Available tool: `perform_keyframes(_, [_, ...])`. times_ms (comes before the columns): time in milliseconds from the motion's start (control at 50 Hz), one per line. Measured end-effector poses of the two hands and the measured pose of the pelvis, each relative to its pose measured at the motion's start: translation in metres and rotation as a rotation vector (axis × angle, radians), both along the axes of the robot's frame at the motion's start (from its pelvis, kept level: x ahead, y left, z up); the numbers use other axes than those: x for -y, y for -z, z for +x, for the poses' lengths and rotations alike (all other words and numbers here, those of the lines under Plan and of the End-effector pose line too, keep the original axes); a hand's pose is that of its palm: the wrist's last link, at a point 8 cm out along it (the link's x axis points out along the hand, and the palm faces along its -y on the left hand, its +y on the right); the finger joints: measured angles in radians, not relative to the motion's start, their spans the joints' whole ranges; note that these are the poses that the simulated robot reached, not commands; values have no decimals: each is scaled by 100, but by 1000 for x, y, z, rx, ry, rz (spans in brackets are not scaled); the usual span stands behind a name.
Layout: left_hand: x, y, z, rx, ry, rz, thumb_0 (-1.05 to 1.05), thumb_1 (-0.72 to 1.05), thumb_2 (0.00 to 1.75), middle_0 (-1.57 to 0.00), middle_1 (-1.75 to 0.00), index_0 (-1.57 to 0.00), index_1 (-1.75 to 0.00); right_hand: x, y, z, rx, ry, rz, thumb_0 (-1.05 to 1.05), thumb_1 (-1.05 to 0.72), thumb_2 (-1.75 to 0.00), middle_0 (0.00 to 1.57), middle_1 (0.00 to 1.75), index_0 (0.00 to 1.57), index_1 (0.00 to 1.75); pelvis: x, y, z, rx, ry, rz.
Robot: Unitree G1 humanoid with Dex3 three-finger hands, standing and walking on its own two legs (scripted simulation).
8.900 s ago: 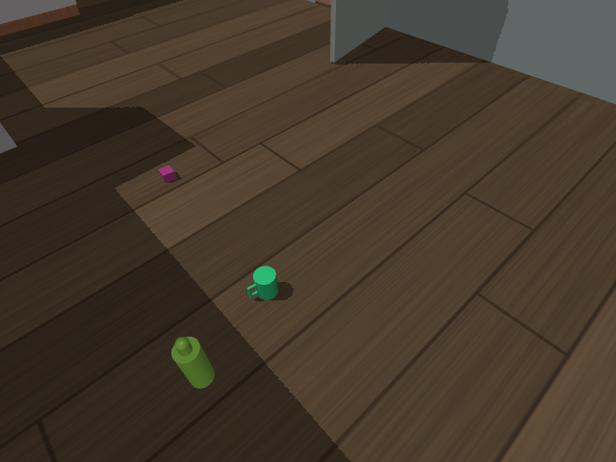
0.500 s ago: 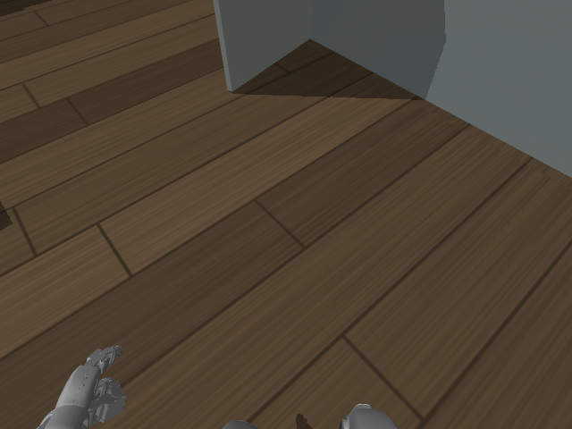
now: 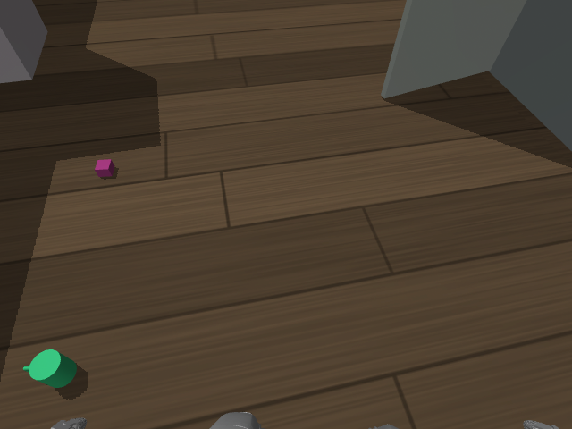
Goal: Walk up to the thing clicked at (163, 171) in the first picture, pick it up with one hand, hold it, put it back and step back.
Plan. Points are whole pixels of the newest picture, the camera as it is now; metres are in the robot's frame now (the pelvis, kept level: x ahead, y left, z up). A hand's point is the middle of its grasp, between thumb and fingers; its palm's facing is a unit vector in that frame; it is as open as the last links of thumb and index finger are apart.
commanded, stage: walk up
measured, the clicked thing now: (105, 168) +1.17 +0.98 -0.72
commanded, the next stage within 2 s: none
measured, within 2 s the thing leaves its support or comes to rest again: neither
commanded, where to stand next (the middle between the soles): +0.11 +0.02 m, yaw +33 degrees
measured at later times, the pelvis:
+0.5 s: pelvis +0.00 -0.01 +0.02, yaw +20 degrees
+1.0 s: pelvis +0.01 +0.03 +0.01, yaw +31 degrees
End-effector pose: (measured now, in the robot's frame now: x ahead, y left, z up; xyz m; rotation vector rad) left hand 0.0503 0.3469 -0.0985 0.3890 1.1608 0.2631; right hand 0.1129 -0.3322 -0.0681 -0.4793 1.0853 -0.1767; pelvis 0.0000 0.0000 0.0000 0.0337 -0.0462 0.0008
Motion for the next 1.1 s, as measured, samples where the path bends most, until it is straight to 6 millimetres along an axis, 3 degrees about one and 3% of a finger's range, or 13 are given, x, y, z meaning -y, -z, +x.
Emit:
perform_keyframes(140, [-1, -5, -11, 29, -78, -35, 1, 91, 90, -21, -30, -20, -30, -28, -8, 10, -26, -68, 11, 0, -90, -90, 20, 30, 21, 30, -9, -13, 4, -19, -134, -34])
perform_keyframes(320, [8, -22, -30, 75, -163, 35, 1, 91, 90, -21, -30, -21, -30, -34, 18, 44, -12, -176, 55, 0, -90, -90, 20, 30, 21, 30, 1, -6, 4, -22, -238, -33])
perform_keyframes(400, [18, -31, -50, 96, -199, 57, 0, 91, 90, -21, -30, -21, -30, -44, 28, 62, -10, -219, 82, 0, -90, -90, 20, 30, 21, 30, 9, -7, 1, -2, -286, -39])
perform_keyframes(540, [22, -48, -92, 90, -307, 46, 0, 90, 90, -21, -30, -21, -30, -62, 14, 84, -43, -344, 92, 0, -90, -90, 20, 30, 21, 30, 3, -24, 1, -3, -376, -6])
perform_keyframes(620, [12, -39, -120, 63, -363, 23, 0, 90, 90, -21, -30, -21, -30, -72, 8, 93, -64, -382, 46, 0, -90, -90, 20, 30, 21, 30, -9, -22, 2, -4, -418, -15])
perform_keyframes(740, [-4, 2, -152, 0, -473, -45, 0, 91, 90, -21, -30, -21, -30, -98, 3, 101, -22, -409, -36, 0, -90, -90, 20, 30, 21, 30, -32, -6, 4, 5, -451, 6])
perform_keyframes(900, [11, 17, -149, -11, -519, -136, 1, 91, 90, -20, -30, -20, -30, -122, -12, 112, 3, -456, -45, 0, -90, -90, 20, 30, 21, 30, -37, -13, 8, 7, -514, -39])
perform_keyframes(1100, [38, 11, -154, 0, -566, -88, 0, 91, 90, -20, -30, -20, -30, -130, 18, 148, 18, -503, 31, 0, -90, -90, 20, 30, 21, 30, -13, -4, 11, 23, -563, -70])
